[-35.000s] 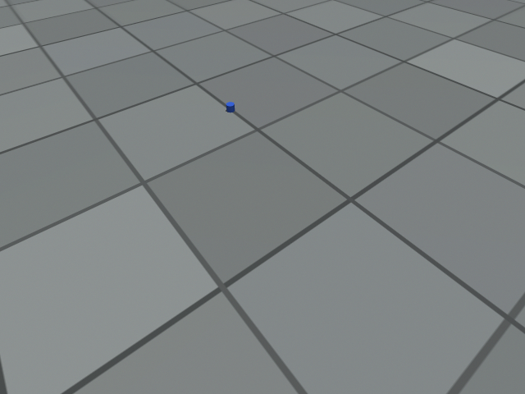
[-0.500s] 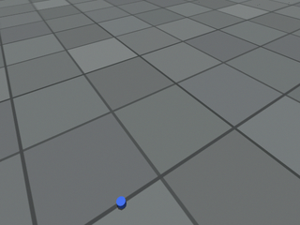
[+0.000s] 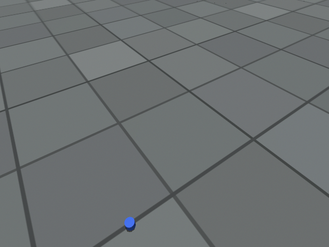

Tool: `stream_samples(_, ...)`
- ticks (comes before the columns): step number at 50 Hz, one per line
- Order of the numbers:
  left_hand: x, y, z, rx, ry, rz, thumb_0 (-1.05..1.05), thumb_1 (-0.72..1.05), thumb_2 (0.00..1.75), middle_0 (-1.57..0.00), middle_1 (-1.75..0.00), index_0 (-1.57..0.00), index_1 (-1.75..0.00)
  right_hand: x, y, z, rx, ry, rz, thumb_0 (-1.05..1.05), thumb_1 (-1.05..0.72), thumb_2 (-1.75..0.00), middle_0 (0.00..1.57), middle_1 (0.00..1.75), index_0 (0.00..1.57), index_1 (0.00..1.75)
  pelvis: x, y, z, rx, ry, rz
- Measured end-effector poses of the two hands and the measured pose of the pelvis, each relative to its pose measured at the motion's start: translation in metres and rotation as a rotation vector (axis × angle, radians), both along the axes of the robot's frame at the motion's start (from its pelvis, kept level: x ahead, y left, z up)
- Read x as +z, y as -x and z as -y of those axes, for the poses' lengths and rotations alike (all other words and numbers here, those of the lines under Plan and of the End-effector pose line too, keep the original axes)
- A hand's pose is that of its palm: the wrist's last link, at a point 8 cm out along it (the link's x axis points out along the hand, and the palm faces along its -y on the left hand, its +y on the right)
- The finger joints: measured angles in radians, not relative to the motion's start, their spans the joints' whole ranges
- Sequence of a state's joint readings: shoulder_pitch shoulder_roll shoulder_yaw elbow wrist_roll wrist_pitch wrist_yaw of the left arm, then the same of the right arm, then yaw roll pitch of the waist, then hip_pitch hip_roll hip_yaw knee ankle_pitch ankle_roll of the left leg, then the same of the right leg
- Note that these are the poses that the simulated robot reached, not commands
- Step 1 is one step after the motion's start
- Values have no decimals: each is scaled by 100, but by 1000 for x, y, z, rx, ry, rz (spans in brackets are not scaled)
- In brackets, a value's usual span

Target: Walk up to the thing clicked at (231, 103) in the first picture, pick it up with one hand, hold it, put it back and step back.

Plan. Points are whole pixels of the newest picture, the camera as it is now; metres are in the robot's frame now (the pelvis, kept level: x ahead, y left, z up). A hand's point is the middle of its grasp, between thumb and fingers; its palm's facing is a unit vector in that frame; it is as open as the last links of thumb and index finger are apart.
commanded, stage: stand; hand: left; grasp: from above
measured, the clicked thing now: (130, 223) +0.45 +0.23 -0.76
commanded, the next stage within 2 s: step back in 1.04 s
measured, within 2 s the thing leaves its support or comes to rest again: neither
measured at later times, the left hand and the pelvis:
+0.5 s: hand out of the picture +0.06 +0.25 -0.16, palm faces +0.01 -0.94 -0.34, open 7.4 cm; pelvis +0.00 +0.00 +0.00, yaw +0 degrees
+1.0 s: hand out of the picture +0.07 +0.25 -0.16, palm faces -0.01 -0.94 -0.34, open 7.4 cm; pelvis +0.01 +0.00 +0.00, yaw +0 degrees
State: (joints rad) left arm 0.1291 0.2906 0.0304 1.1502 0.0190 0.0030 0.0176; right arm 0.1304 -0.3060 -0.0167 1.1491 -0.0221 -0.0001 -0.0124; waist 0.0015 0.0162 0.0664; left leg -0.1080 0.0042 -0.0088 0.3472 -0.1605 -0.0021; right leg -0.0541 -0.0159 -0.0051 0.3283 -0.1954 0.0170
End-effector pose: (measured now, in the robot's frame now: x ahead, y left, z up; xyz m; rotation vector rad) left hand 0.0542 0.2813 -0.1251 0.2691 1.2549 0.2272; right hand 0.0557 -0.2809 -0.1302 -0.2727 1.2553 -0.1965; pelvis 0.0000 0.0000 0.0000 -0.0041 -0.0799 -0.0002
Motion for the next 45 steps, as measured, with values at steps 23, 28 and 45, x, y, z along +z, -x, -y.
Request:
stream_samples(23, 3, -4, -9, -16, -12, 8, 1, 90, 90, -21, -29, -21, -30, 5, -2, 8, -2, 17, 10, 1, -90, -90, 20, 30, 20, 30, 1, 1, 0, -3, -1, -6)
stream_samples(28, 4, -2, -10, -19, -16, 2, 1, 90, 90, -21, -29, -21, -30, 5, -1, 11, -2, 19, 3, 1, -90, -90, 20, 30, 20, 30, 1, 1, 0, -3, -2, -10)
stream_samples(45, 6, -11, -9, -35, -19, 6, 1, 90, 90, -21, -29, -21, -30, 5, -5, 14, 5, 17, -2, 1, -90, -90, 20, 30, 20, 30, 1, -4, 3, -5, -4, -20)
